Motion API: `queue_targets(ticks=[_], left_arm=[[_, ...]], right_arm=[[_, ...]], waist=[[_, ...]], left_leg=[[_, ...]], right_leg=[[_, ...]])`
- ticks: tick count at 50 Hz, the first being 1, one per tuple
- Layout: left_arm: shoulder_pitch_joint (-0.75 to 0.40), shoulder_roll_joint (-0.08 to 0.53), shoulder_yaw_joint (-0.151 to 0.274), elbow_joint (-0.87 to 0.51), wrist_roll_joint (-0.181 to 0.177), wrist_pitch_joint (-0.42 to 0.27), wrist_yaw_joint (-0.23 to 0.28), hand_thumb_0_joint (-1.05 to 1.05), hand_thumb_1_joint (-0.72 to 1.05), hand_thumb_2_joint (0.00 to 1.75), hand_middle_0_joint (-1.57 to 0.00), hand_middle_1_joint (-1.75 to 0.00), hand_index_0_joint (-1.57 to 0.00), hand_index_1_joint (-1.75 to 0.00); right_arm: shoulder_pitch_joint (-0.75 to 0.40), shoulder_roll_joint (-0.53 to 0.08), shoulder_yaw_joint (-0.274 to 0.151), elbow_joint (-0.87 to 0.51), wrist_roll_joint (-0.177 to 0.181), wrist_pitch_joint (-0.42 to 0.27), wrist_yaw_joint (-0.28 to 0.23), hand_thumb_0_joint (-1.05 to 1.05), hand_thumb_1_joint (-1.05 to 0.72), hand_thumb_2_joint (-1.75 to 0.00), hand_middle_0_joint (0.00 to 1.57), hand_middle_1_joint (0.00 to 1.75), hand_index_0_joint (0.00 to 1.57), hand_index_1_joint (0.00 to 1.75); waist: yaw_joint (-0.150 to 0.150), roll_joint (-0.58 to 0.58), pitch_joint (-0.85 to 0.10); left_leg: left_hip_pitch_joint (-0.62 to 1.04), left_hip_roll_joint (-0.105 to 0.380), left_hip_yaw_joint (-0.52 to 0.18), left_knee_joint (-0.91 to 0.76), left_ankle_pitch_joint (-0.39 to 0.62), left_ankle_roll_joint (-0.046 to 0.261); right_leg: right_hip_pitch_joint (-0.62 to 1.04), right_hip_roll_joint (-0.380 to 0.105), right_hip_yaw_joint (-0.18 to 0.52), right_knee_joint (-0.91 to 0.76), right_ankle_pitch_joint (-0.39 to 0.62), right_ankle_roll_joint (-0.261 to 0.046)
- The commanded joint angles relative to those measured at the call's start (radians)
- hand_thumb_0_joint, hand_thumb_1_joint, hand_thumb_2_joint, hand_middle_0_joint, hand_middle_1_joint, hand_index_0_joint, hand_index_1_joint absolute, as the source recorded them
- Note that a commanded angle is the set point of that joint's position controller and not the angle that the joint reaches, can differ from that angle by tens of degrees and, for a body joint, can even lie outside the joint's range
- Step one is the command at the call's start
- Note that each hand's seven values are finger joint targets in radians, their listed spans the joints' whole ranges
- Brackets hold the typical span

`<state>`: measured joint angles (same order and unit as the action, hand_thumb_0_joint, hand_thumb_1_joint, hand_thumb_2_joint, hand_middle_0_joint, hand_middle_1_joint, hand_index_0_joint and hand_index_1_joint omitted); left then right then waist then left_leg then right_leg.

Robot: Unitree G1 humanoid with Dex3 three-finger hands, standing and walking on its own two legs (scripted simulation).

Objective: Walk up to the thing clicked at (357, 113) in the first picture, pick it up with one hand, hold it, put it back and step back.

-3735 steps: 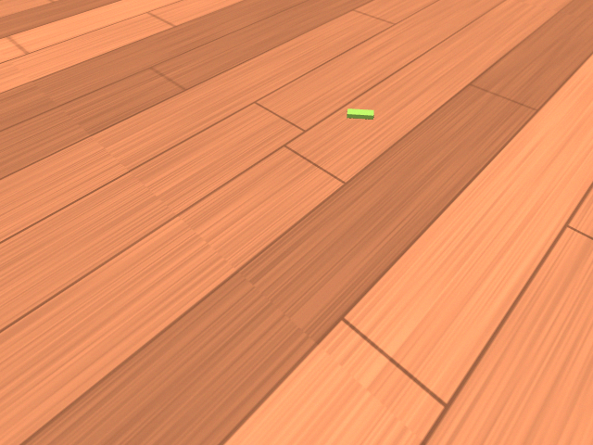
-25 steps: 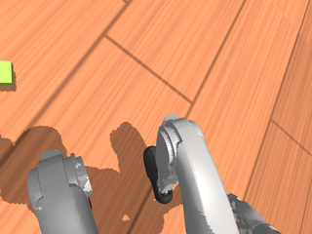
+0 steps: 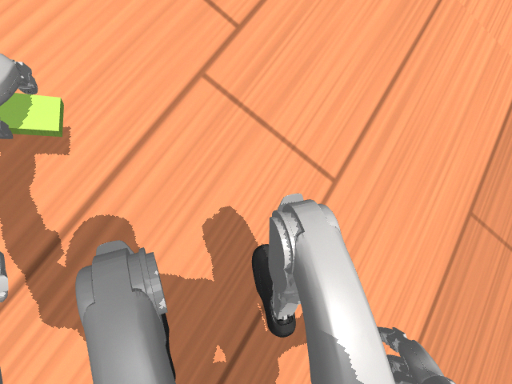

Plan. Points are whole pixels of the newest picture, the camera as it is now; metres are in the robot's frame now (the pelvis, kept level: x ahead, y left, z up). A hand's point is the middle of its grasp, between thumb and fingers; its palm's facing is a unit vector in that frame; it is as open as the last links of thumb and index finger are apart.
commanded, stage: lift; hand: left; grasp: from above
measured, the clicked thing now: (2, 112) +0.52 +0.30 -0.20
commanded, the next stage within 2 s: hold in 1.54 s
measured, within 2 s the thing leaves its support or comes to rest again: neither
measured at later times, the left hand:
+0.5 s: hand out of the picture +0.43 +0.31 +0.00, palm faces -0.47 -0.03 -0.88, open 8.4 cm
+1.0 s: hand out of the picture +0.35 +0.26 +0.21, palm faces -0.46 -0.06 -0.89, open 8.4 cm
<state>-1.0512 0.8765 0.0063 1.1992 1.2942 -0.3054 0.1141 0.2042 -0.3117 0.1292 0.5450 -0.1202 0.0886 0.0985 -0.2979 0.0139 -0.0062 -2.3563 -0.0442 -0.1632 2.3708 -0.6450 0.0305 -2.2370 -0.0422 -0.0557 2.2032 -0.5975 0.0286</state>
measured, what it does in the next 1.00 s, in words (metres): rises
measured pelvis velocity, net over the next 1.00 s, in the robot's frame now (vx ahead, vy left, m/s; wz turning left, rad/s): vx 0.02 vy -0.02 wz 0.13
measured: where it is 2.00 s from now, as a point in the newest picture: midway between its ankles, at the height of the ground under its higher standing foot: (219, 331)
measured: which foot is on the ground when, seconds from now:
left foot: down 0.00-1.00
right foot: down 0.00-1.00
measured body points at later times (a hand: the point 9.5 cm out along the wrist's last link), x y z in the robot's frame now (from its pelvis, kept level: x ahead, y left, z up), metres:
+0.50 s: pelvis +0.00 +0.00 +0.10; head +0.20 +0.07 +0.49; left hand +0.45 +0.31 +0.05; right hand +0.12 -0.27 -0.02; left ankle +0.08 +0.11 -0.31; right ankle +0.13 -0.15 -0.31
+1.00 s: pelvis +0.02 -0.02 +0.27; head +0.12 +0.01 +0.71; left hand +0.37 +0.26 +0.26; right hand +0.17 -0.26 +0.15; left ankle +0.07 +0.11 -0.31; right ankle +0.13 -0.16 -0.31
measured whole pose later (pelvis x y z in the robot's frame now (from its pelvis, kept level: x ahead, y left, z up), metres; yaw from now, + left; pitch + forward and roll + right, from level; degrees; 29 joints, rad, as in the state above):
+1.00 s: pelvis +0.02 -0.02 +0.27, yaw +8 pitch +21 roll -3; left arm -0.40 0.55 -0.12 0.76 1.03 -0.25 0.04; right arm 0.17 -0.24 -0.02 0.69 0.02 0.08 -0.05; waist -0.08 0.05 -0.16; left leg -1.26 0.03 -0.05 1.45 -0.55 -0.01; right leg -1.25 -0.03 0.00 1.37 -0.48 0.05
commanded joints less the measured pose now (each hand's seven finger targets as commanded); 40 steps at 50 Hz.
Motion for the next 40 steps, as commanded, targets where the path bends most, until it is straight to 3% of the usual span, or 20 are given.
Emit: queue_targets(ticks=[1, 3, 6, 7, 9, 11, 12, 13, 17, 20, 22, 23, 25, 27, 29, 31, 36, 37, 40], left_arm=[[-0.318, 0.237, 0.072, -0.243, -0.078, 0.027, -0.004, 0.00, 0.70, 0.39, -0.99, -0.45, -1.04, -0.40], [-0.297, 0.202, 0.065, -0.276, -0.104, 0.022, -0.027, 0.00, 0.70, 0.39, -1.00, -0.43, -1.04, -0.39], [-0.240, 0.214, 0.085, -0.309, -0.129, 0.006, -0.059, 0.00, 0.70, 0.42, -1.02, -0.40, -1.05, -0.37], [-0.271, 0.213, 0.088, -0.368, -0.141, -0.008, -0.067, 0.00, 0.70, 0.41, -1.02, -0.41, -1.05, -0.37], [-0.169, 0.189, 0.091, -0.326, -0.152, -0.021, -0.086, 0.00, 0.68, 0.44, -1.02, -0.40, -1.05, -0.38], [-0.224, 0.200, 0.104, -0.441, -0.175, -0.048, -0.088, 0.00, 0.71, 0.44, -1.03, -0.41, -1.06, -0.38], [-0.155, 0.186, 0.107, -0.394, -0.177, -0.047, -0.089, 0.00, 0.69, 0.47, -1.02, -0.43, -1.05, -0.40], [-0.166, 0.169, 0.100, -0.429, -0.185, -0.056, -0.088, 0.00, 0.69, 0.48, -1.02, -0.43, -1.04, -0.40], [-0.163, 0.149, 0.099, -0.514, -0.208, -0.062, -0.070, 0.00, 0.72, 0.49, -1.01, -0.48, -1.05, -0.44], [-0.075, 0.086, 0.069, -0.484, -0.216, -0.042, -0.062, 0.00, 0.70, 0.52, -1.00, -0.48, -1.03, -0.45], [-0.091, 0.095, 0.068, -0.541, -0.211, -0.030, -0.061, 0.00, 0.69, 0.51, -1.00, -0.46, -1.03, -0.43], [-0.032, 0.096, 0.075, -0.512, -0.217, -0.020, -0.063, 0.00, 0.68, 0.49, -0.99, -0.46, -1.02, -0.43], [-0.009, 0.051, 0.050, -0.549, -0.234, -0.007, -0.064, 0.00, 0.66, 0.49, -0.97, -0.46, -1.00, -0.43], [0.051, 0.063, 0.063, -0.553, -0.243, 0.008, -0.064, 0.00, 0.63, 0.48, -0.93, -0.49, -0.97, -0.45], [0.077, 0.036, 0.046, -0.584, -0.255, 0.020, -0.070, 0.00, 0.61, 0.47, -0.94, -0.46, -0.97, -0.43], [0.133, 0.047, 0.060, -0.591, -0.266, 0.030, -0.075, 0.00, 0.61, 0.44, -0.92, -0.44, -0.96, -0.41], [0.231, -0.022, 0.023, -0.665, -0.297, 0.047, -0.077, 0.00, 0.61, 0.46, -0.94, -0.43, -0.97, -0.40], [0.253, -0.018, 0.030, -0.661, -0.303, 0.049, -0.078, 0.00, 0.59, 0.46, -0.93, -0.43, -0.96, -0.40], [0.280, -0.016, 0.040, -0.687, -0.297, 0.049, -0.065, 0.00, 0.59, 0.45, -0.93, -0.40, -0.96, -0.38]], right_arm=[[0.206, -0.284, -0.134, -0.003, 0.018, 0.021, -0.024, 0.00, -0.92, -0.91, 0.20, 0.30, 0.20, 0.30], [0.217, -0.270, -0.140, 0.004, 0.025, 0.028, -0.025, 0.00, -0.92, -0.91, 0.20, 0.30, 0.20, 0.30], [0.211, -0.262, -0.153, 0.009, 0.036, 0.038, -0.032, 0.00, -0.92, -0.91, 0.20, 0.30, 0.20, 0.30], [0.203, -0.264, -0.160, 0.006, 0.037, 0.039, -0.036, 0.00, -0.92, -0.91, 0.20, 0.30, 0.20, 0.30], [0.206, -0.245, -0.167, 0.012, 0.044, 0.043, -0.039, 0.00, -0.92, -0.91, 0.20, 0.30, 0.20, 0.30], [0.185, -0.243, -0.184, 0.008, 0.050, 0.041, -0.048, 0.00, -0.92, -0.91, 0.20, 0.30, 0.20, 0.30], [0.188, -0.242, -0.190, 0.014, 0.054, 0.041, -0.050, 0.00, -0.92, -0.91, 0.20, 0.30, 0.20, 0.30], [0.181, -0.236, -0.194, 0.012, 0.055, 0.040, -0.053, 0.00, -0.91, -0.90, 0.20, 0.30, 0.20, 0.30], [0.166, -0.214, -0.206, 0.015, 0.070, 0.035, -0.059, 0.00, -0.90, -0.90, 0.20, 0.30, 0.20, 0.30], [0.154, -0.210, -0.216, 0.029, 0.080, 0.028, -0.066, 0.00, -0.90, -0.90, 0.20, 0.30, 0.20, 0.30], [0.146, -0.204, -0.226, 0.036, 0.090, 0.024, -0.074, 0.00, -0.90, -0.90, 0.20, 0.30, 0.20, 0.30], [0.138, -0.203, -0.226, 0.037, 0.094, 0.023, -0.074, 0.00, -0.90, -0.90, 0.20, 0.30, 0.20, 0.30], [0.129, -0.191, -0.226, 0.037, 0.099, 0.021, -0.079, 0.00, -0.90, -0.90, 0.20, 0.30, 0.20, 0.30], [0.122, -0.178, -0.224, 0.038, 0.105, 0.020, -0.087, 0.00, -0.90, -0.90, 0.20, 0.30, 0.20, 0.30], [0.104, -0.161, -0.220, 0.033, 0.109, 0.017, -0.095, 0.00, -0.90, -0.90, 0.20, 0.30, 0.20, 0.30], [0.080, -0.156, -0.223, 0.030, 0.117, 0.015, -0.104, 0.00, -0.90, -0.90, 0.20, 0.30, 0.20, 0.30], [0.048, -0.126, -0.217, 0.030, 0.129, 0.003, -0.127, 0.00, -0.90, -0.90, 0.20, 0.30, 0.20, 0.30], [0.039, -0.122, -0.215, 0.034, 0.131, -0.001, -0.133, 0.00, -0.90, -0.90, 0.20, 0.30, 0.20, 0.30], [0.024, -0.110, -0.212, 0.034, 0.134, -0.011, -0.144, 0.00, -0.90, -0.90, 0.20, 0.30, 0.20, 0.30]], waist=[[-0.005, 0.433, -0.816], [-0.007, 0.409, -0.814], [0.020, 0.377, -0.791], [0.023, 0.399, -0.804], [0.040, 0.350, -0.806], [0.056, 0.380, -0.842], [0.065, 0.348, -0.820], [0.058, 0.343, -0.815], [0.082, 0.351, -0.887], [0.085, 0.311, -0.816], [0.101, 0.344, -0.857], [0.115, 0.328, -0.824], [0.114, 0.302, -0.839], [0.130, 0.255, -0.824], [0.134, 0.238, -0.796], [0.156, 0.210, -0.782], [0.165, 0.159, -0.734], [0.168, 0.155, -0.683], [0.186, 0.155, -0.674]], left_leg=[[0.730, 0.002, 0.076, -0.324, 0.247, -0.020], [0.722, 0.000, 0.076, -0.336, 0.257, -0.018], [0.731, -0.001, 0.077, -0.368, 0.219, -0.015], [0.738, -0.003, 0.068, -0.383, 0.197, -0.020], [0.766, 0.003, 0.074, -0.417, 0.168, -0.016], [0.787, 0.002, 0.072, -0.445, 0.147, -0.019], [0.813, 0.001, 0.061, -0.462, 0.144, -0.019], [0.817, 0.003, 0.057, -0.478, 0.131, -0.020], [0.896, 0.020, 0.054, -0.565, 0.105, -0.013], [0.933, 0.022, 0.027, -0.627, 0.086, -0.016], [0.997, 0.031, 0.016, -0.677, 0.094, -0.018], [1.015, 0.032, 0.002, -0.703, 0.100, -0.021], [1.053, 0.037, 0.020, -0.728, 0.129, -0.017], [1.054, 0.033, 0.055, -0.742, 0.168, -0.009], [1.063, 0.035, 0.069, -0.786, 0.149, -0.006], [1.111, 0.040, 0.066, -0.837, 0.130, -0.007], [1.184, 0.044, 0.087, -0.949, 0.112, -0.007], [1.183, 0.045, 0.090, -0.973, 0.096, -0.007], [1.266, 0.049, 0.095, -1.043, 0.103, -0.010]], right_leg=[[0.316, 0.034, -0.080, -0.208, 0.195, -0.087], [0.345, 0.030, -0.074, -0.224, 0.204, -0.086], [0.349, 0.027, -0.062, -0.254, 0.172, -0.087], [0.340, 0.026, -0.060, -0.257, 0.153, -0.094], [0.368, 0.026, -0.051, -0.281, 0.134, -0.084], [0.369, 0.026, -0.042, -0.295, 0.123, -0.091], [0.369, 0.022, -0.039, -0.310, 0.120, -0.086], [0.374, 0.022, -0.039, -0.319, 0.113, -0.085], [0.457, 0.028, -0.032, -0.354, 0.131, -0.069], [0.478, 0.026, -0.035, -0.395, 0.126, -0.064], [0.511, 0.028, -0.031, -0.412, 0.139, -0.058], [0.523, 0.027, -0.032, -0.423, 0.140, -0.054], [0.579, 0.031, -0.033, -0.466, 0.157, -0.052], [0.668, 0.032, -0.025, -0.524, 0.183, -0.051], [0.730, 0.036, -0.021, -0.572, 0.176, -0.050], [0.779, 0.038, -0.020, -0.619, 0.161, -0.047], [0.943, 0.046, -0.008, -0.753, 0.156, -0.042], [0.957, 0.045, -0.003, -0.780, 0.144, -0.040], [1.038, 0.048, 0.006, -0.847, 0.141, -0.042]])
